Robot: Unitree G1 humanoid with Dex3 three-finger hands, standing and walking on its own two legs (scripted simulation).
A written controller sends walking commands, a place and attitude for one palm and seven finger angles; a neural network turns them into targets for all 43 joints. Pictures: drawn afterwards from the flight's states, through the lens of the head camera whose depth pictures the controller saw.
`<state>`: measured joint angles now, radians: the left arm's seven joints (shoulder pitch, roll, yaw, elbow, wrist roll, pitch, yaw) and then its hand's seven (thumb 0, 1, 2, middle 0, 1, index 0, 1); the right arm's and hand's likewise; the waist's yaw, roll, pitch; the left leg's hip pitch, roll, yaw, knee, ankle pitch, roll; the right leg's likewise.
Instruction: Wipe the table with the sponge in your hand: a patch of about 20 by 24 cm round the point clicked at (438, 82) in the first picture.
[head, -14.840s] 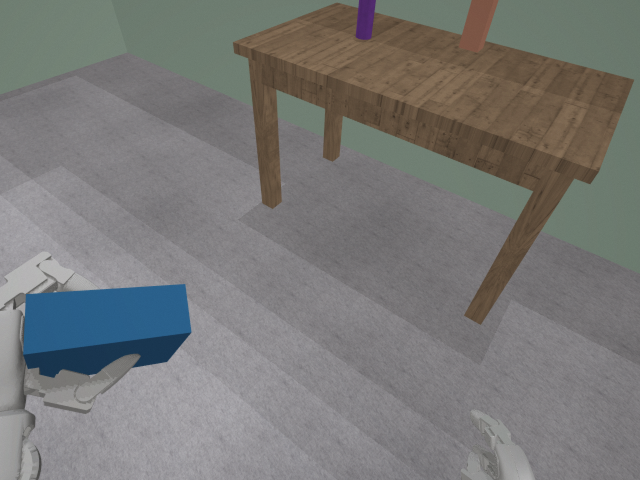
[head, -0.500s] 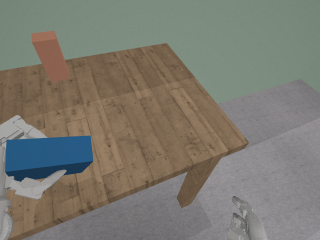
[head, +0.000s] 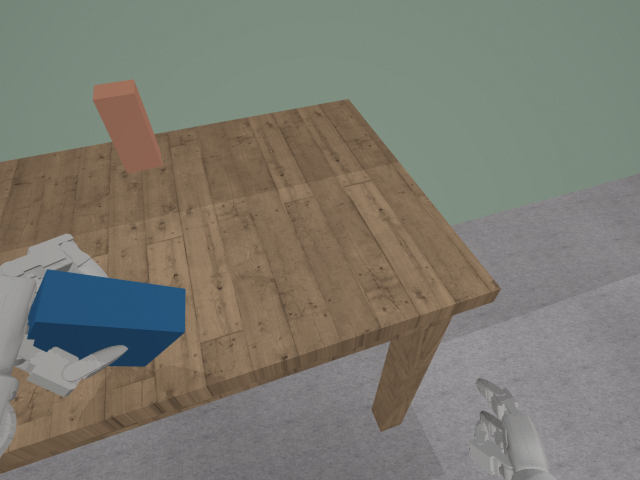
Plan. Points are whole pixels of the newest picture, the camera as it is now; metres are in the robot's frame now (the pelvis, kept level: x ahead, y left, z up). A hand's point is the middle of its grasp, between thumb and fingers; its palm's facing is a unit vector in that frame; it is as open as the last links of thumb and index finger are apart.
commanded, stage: turn the palm down, sponge in hand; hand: left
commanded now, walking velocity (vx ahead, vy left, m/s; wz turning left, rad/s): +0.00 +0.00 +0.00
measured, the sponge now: (124, 326) +0.23 +0.24 +0.12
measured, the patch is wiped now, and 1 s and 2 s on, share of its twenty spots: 0.00 0.00 0.00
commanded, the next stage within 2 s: move the sponge above the wiping area in 1.86 s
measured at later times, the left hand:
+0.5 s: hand (69, 295) +0.23 +0.27 +0.17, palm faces +0.28 -0.48 -0.83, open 9.2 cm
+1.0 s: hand (47, 298) +0.23 +0.30 +0.16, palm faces +0.19 -0.26 -0.94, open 9.2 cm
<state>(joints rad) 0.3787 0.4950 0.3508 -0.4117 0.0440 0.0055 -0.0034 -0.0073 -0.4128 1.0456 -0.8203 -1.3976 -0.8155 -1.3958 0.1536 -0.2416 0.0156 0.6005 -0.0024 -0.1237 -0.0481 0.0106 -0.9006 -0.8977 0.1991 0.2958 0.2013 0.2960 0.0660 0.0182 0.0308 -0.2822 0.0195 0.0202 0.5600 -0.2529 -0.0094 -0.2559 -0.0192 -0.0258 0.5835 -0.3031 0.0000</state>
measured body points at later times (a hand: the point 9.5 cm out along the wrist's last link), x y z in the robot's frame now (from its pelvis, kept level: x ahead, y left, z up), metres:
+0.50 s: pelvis +0.02 -0.02 +0.00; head +0.03 -0.06 +0.44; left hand +0.20 +0.29 +0.22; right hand +0.22 -0.26 -0.10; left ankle +0.03 +0.13 -0.73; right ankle +0.01 -0.12 -0.73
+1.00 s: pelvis +0.01 +0.01 +0.01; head +0.01 -0.03 +0.45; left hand +0.21 +0.31 +0.21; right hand +0.26 -0.18 -0.07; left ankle +0.03 +0.13 -0.73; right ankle +0.01 -0.12 -0.73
